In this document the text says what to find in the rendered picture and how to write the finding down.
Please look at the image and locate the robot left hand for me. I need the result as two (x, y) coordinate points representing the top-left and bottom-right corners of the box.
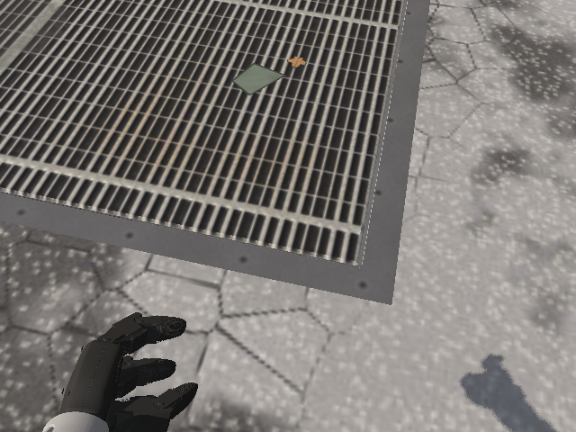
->
(59, 312), (198, 432)

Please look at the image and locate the left robot forearm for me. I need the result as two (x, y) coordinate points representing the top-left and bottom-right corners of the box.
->
(42, 411), (109, 432)

